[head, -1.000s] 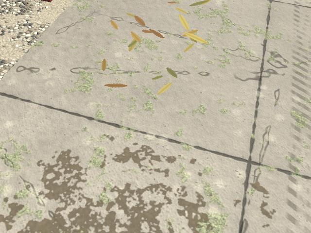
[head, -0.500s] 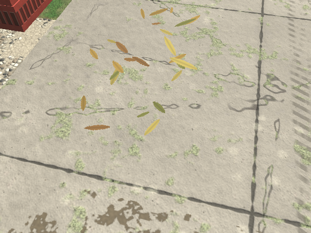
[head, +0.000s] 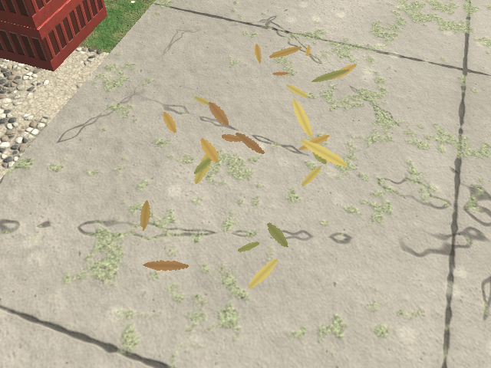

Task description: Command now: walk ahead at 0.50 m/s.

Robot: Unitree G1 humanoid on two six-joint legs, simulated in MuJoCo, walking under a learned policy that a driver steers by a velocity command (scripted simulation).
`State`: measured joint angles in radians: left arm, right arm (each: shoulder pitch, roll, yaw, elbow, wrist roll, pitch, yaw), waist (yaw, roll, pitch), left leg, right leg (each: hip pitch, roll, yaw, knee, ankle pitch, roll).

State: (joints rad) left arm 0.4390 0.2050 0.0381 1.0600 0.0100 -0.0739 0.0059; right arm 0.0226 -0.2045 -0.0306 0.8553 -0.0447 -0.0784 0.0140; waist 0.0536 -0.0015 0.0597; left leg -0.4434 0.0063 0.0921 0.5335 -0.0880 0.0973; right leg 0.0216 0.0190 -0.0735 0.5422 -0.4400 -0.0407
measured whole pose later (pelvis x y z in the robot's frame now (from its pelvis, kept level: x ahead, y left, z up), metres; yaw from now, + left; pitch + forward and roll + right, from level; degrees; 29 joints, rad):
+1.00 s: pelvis +0.53 -0.07 +0.01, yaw -28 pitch +2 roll -1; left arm 0.43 0.27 0.08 0.91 0.01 -0.05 0.01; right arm 0.02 -0.25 -0.02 0.75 -0.03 -0.04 0.03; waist 0.10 0.03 0.04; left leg -0.60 0.05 -0.02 0.62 -0.07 -0.03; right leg 0.02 0.14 0.17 0.31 -0.34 -0.11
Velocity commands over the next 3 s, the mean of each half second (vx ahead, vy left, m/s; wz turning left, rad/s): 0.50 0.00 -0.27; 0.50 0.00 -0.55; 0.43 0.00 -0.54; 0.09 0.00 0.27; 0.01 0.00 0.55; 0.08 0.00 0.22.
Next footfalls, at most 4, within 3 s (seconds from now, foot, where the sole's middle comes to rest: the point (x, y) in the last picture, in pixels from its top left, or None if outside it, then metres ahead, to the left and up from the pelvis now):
0.54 right None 0.42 -0.10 -0.76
1.06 left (284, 257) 0.78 -0.06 -0.76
1.54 right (388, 254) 0.81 -0.37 -0.76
2.00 left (317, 232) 0.88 -0.16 -0.76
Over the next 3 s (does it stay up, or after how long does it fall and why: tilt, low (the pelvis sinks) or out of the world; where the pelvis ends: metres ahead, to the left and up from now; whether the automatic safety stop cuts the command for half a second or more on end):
stays up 0.80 -0.23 0.02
